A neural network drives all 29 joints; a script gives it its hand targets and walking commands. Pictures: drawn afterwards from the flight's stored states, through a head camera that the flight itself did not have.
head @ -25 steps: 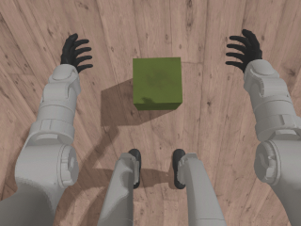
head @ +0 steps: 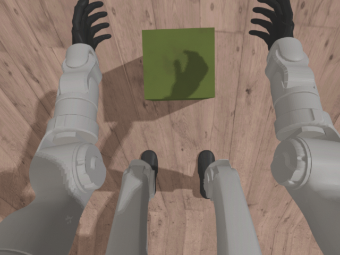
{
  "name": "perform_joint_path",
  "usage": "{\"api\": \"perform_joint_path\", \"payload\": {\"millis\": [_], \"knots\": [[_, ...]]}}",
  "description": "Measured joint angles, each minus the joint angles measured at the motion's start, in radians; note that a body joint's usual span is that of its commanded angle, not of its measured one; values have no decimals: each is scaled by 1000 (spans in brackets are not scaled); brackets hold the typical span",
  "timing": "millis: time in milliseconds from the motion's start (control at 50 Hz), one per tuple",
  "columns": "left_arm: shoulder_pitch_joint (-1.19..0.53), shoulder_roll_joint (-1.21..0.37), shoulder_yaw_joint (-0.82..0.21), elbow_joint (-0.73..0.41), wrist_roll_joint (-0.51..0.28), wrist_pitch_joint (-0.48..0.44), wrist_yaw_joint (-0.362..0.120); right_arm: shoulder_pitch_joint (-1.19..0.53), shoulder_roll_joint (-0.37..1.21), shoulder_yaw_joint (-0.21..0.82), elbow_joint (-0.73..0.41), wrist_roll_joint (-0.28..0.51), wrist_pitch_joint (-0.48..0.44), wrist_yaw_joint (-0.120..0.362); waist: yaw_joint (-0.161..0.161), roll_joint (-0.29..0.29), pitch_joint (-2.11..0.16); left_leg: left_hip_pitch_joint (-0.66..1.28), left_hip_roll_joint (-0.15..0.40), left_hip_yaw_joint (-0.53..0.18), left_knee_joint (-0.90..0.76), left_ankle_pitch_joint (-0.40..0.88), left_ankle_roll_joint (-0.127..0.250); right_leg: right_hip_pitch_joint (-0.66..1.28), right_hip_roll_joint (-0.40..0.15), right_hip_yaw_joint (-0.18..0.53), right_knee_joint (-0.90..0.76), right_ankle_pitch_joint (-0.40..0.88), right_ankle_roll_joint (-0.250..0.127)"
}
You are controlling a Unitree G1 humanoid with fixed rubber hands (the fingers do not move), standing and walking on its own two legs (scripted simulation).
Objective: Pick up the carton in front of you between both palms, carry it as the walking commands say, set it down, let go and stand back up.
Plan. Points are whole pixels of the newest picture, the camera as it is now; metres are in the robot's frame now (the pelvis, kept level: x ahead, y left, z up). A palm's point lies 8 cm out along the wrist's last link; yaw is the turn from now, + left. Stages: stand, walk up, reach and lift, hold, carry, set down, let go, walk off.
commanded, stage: reach and lift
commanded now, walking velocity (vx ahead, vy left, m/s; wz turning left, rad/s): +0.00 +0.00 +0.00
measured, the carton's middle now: (177, 71) +0.51 +0.00 -0.47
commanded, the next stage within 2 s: none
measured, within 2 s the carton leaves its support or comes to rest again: leaves its support in 1.52 s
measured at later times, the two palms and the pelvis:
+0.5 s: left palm (117, 68) +0.50 +0.18 -0.36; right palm (240, 64) +0.51 -0.18 -0.36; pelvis -0.06 +0.00 -0.20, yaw +0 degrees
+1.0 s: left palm (124, 67) +0.51 +0.17 -0.40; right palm (233, 66) +0.51 -0.17 -0.40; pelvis -0.05 +0.00 -0.23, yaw +0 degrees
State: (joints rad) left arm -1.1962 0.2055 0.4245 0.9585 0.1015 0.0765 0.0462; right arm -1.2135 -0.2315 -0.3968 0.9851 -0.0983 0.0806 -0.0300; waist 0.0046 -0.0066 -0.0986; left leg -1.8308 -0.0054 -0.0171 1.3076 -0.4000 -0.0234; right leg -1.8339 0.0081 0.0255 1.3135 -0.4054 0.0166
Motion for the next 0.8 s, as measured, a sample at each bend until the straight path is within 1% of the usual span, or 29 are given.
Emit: {"api": "perform_joint_path", "payload": {"millis": [60, 140, 240, 320, 420, 500, 560, 620, 680, 800], "knots": [[1, 14, -29, 1, -34, -11, 14, 3, -14, 38, -1, 37, -12, -15, -2, 2, 2, -95, -4, -2, 119, -50, -1, -96, 3, 4, 119, -49, 4], [-23, 55, -110, -7, -118, -8, 40, -23, -57, 121, -11, 121, -11, -41, -1, 4, 54, -209, -8, -2, 290, -100, -1, -210, 8, 8, 290, -96, 7], [-83, 108, -208, -12, -223, 18, 70, -84, -118, 217, -14, 227, 13, -68, 2, 5, 149, -315, -11, -3, 490, -136, -3, -317, 13, 10, 491, -132, 10], [-157, 139, -252, 16, -276, 46, 85, -161, -150, 263, 17, 280, 43, -81, 4, 5, 235, -365, -14, -4, 612, -143, -8, -367, 15, 10, 613, -139, 11], [-268, 160, -279, 117, -297, 54, 82, -275, -167, 284, 119, 296, 50, -81, 3, 5, 335, -400, -19, -8, 714, -139, -13, -401, 17, 7, 715, -136, 12], [-337, 166, -284, 191, -292, 37, 72, -343, -173, 288, 194, 294, 35, -74, 3, 5, 407, -418, -21, -11, 771, -140, -15, -419, 19, 6, 772, -137, 13], [-371, 172, -290, 225, -294, 21, 68, -377, -180, 297, 228, 300, 19, -68, 4, 6, 460, -429, -21, -11, 809, -145, -16, -430, 21, 6, 808, -141, 14], [-393, 183, -309, 232, -312, 6, 70, -399, -192, 318, 234, 320, 3, -69, 4, 7, 517, -431, -22, -11, 846, -155, -16, -431, 21, 6, 845, -151, 15], [-391, 193, -335, 219, -333, -4, 73, -394, -191, 334, 217, 338, -6, -78, 1, 6, 566, -408, -23, -11, 880, -179, -15, -407, 21, 6, 879, -175, 15], [-384, 197, -370, 201, -351, -11, 74, -373, -172, 342, 187, 351, -15, -92, -4, 4, 553, -411, -22, -14, 919, -210, -13, -408, 23, 3, 913, -205, 19]]}}
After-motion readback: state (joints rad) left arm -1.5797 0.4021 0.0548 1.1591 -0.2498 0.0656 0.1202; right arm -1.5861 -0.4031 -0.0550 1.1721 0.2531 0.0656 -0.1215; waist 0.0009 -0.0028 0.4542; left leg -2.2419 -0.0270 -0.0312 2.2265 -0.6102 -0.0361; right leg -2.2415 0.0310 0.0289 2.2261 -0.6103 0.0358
